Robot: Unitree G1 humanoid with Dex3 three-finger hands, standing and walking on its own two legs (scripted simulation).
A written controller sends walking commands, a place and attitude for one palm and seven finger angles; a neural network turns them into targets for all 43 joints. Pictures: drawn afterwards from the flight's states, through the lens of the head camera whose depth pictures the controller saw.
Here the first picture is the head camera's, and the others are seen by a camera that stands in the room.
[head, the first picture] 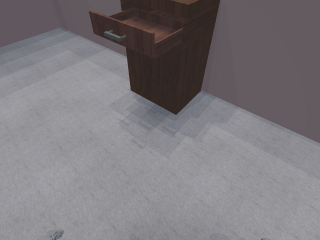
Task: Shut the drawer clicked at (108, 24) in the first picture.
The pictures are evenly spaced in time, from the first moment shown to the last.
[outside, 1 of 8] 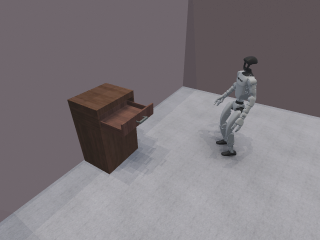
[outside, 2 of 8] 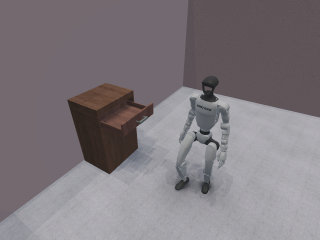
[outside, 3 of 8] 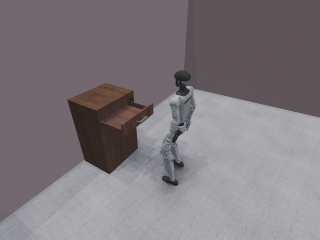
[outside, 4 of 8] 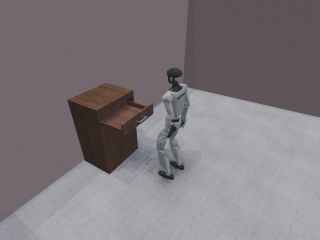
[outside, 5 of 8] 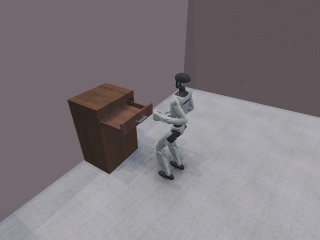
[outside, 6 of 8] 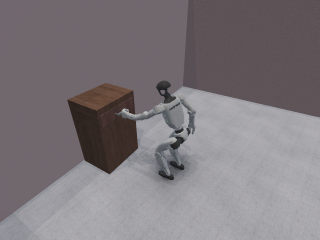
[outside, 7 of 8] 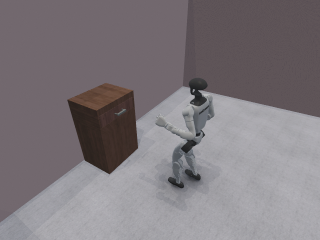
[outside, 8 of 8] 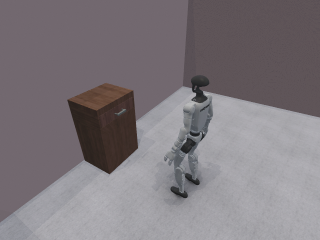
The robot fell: no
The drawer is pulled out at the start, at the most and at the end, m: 0.30 0.30 0.00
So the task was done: yes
